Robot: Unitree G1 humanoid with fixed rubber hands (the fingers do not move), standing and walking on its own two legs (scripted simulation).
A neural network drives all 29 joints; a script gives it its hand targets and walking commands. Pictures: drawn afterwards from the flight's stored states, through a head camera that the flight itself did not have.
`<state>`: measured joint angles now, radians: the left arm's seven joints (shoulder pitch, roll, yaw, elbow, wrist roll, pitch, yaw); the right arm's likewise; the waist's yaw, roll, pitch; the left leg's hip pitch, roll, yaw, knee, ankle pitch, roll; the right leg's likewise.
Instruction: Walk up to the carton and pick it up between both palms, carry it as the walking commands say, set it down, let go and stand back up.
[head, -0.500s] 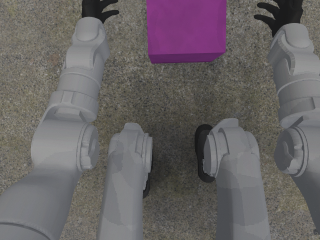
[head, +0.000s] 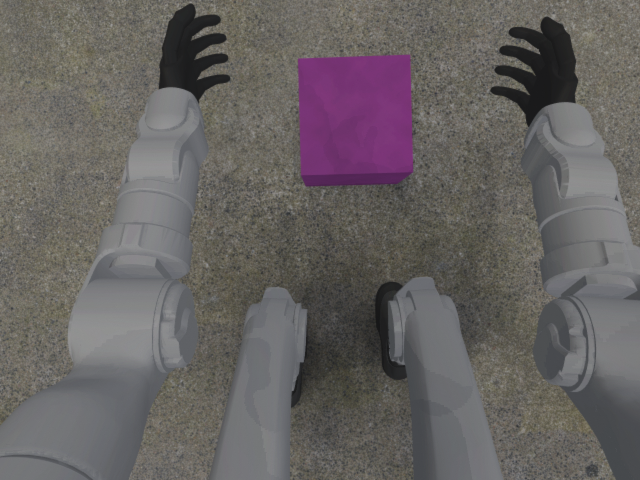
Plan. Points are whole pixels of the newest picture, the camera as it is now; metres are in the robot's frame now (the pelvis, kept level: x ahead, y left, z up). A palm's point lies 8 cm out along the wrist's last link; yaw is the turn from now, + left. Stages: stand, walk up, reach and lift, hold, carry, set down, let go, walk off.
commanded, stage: set down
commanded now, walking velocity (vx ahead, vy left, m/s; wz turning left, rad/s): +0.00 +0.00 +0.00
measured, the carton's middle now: (352, 127) +0.57 -0.03 -0.45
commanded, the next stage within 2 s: let go in 0.44 s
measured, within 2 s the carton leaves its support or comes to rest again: neither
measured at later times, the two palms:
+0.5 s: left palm (109, 27) +0.51 +0.18 +0.03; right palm out of the picture +0.49 -0.21 +0.03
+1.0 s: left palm out of the picture +0.38 +0.21 +0.11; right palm out of the picture +0.36 -0.24 +0.12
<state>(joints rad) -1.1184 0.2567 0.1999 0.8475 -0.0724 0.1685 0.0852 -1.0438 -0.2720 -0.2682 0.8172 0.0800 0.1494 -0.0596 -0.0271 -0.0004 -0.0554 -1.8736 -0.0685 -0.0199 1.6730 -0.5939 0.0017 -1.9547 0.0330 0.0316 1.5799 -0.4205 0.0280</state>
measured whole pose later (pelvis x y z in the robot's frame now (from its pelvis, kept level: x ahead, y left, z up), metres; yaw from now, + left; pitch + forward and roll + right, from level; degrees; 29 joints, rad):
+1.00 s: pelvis +0.08 -0.01 +0.21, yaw +0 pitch +27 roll +0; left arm -0.26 0.17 0.15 0.57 0.05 0.05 -0.02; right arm -0.21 -0.20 -0.15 0.57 -0.02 0.05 0.05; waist -0.02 -0.01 -0.08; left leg -0.84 -0.04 -0.06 0.71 -0.34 0.00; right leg -0.91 0.02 0.03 0.67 -0.22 0.00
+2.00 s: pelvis +0.14 +0.01 +0.23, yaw -2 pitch +2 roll -1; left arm 0.29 0.25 0.07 0.76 0.02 -0.04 0.01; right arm 0.30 -0.27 -0.03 0.67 -0.03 -0.04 -0.03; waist -0.01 0.01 -0.03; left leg -0.15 -0.02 -0.02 0.53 -0.42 0.03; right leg -0.26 0.04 0.08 0.53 -0.31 0.01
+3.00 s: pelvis +0.14 +0.00 +0.24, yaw -5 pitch -1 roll -1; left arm 0.30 0.16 0.00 1.12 0.01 0.02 0.05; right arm 0.39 -0.19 0.04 1.06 -0.02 0.01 -0.06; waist -0.01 0.01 0.03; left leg -0.04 -0.01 0.02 0.47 -0.41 0.02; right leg -0.19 0.06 0.11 0.52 -0.31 0.00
